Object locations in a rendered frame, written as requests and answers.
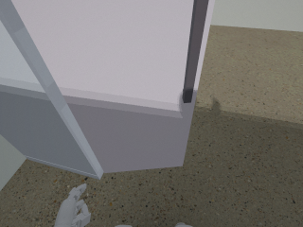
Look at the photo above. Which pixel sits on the fridge door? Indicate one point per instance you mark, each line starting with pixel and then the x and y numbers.
pixel 120 66

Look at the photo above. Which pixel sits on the robot left hand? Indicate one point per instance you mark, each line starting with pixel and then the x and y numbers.
pixel 68 212

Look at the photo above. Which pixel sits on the handle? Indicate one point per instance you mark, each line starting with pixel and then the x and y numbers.
pixel 194 47

